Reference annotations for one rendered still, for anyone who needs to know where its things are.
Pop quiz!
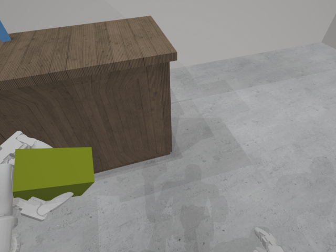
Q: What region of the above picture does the left robot forearm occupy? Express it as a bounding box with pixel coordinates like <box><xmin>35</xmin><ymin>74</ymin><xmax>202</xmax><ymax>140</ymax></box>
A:
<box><xmin>0</xmin><ymin>216</ymin><xmax>20</xmax><ymax>252</ymax></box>

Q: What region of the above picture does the sponge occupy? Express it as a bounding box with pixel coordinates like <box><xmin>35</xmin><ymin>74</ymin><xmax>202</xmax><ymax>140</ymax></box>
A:
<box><xmin>13</xmin><ymin>147</ymin><xmax>95</xmax><ymax>201</ymax></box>

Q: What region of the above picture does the robot left hand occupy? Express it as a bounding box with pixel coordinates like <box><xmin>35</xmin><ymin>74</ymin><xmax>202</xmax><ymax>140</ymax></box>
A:
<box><xmin>0</xmin><ymin>131</ymin><xmax>74</xmax><ymax>222</ymax></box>

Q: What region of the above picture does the table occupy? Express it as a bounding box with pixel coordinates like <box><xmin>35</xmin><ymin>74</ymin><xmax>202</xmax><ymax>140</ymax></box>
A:
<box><xmin>0</xmin><ymin>16</ymin><xmax>177</xmax><ymax>174</ymax></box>

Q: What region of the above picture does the robot right hand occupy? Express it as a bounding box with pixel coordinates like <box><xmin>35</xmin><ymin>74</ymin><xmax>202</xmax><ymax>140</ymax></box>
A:
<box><xmin>253</xmin><ymin>227</ymin><xmax>284</xmax><ymax>252</ymax></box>

